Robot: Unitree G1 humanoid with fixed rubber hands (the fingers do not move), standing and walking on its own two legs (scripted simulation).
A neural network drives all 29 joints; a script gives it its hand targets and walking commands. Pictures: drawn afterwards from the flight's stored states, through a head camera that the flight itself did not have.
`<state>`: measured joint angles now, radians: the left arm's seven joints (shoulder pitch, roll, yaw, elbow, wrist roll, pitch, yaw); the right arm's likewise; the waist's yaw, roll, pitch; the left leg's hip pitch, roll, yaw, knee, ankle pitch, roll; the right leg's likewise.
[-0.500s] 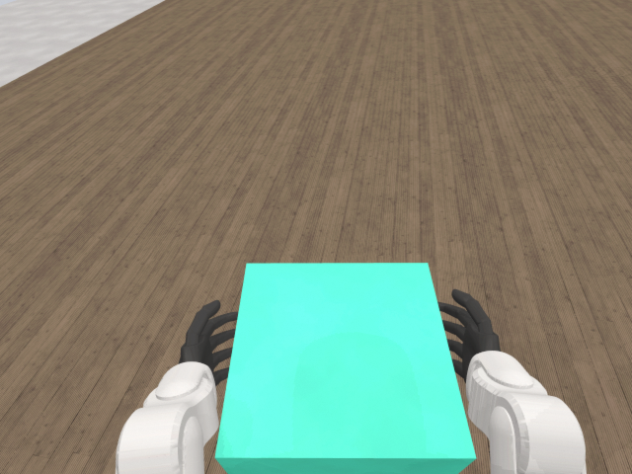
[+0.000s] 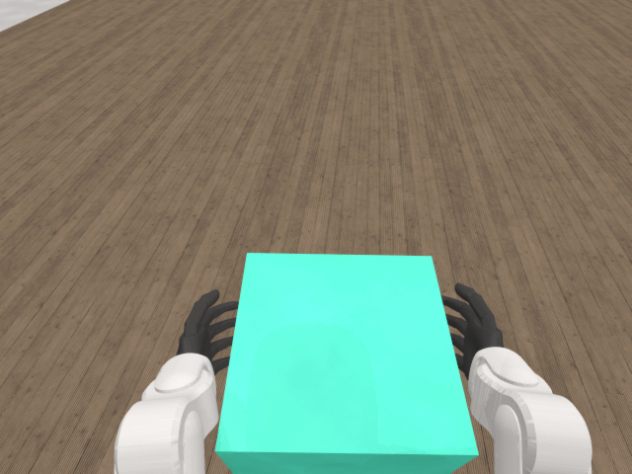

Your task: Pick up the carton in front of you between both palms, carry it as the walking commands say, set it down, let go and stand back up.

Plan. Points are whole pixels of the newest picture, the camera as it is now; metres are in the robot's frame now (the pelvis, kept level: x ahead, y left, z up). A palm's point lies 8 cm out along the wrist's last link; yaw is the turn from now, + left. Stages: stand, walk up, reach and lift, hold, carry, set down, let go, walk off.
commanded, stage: carry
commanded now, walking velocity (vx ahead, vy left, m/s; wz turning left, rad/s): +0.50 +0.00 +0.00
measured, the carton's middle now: (335, 382) +0.25 +0.00 +0.02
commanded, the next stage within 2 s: none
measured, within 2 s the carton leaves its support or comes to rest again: neither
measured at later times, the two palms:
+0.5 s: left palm (258, 186) +0.56 +0.11 +0.08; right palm (433, 184) +0.57 -0.19 +0.08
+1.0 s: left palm (260, 136) +0.74 +0.13 +0.07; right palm (408, 135) +0.73 -0.17 +0.08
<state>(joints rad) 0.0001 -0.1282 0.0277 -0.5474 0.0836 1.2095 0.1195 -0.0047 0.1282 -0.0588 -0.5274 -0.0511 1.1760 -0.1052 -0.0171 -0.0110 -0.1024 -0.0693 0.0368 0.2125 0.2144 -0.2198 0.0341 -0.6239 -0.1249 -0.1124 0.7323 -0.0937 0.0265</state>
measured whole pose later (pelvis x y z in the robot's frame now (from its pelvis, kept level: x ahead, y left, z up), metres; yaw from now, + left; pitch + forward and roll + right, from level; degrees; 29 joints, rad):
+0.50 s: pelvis +0.32 -0.05 +0.00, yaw +2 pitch +4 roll +2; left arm 0.02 -0.13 0.05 -0.52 0.06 1.15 0.11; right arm 0.00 0.13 -0.03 -0.52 -0.09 1.16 -0.10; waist 0.01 0.02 -0.04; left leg -0.57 0.08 0.11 0.71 -0.15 -0.03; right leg -0.13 -0.04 -0.20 0.28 -0.21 -0.04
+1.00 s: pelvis +0.49 -0.02 -0.02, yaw +0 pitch +4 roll +1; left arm -0.06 -0.13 0.06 -0.46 0.08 1.23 0.12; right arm -0.08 0.13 -0.08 -0.45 -0.07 1.20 -0.10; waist -0.01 -0.02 -0.12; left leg -0.37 0.04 0.21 0.55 -0.25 0.05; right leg -0.15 -0.07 -0.11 0.50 -0.41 0.03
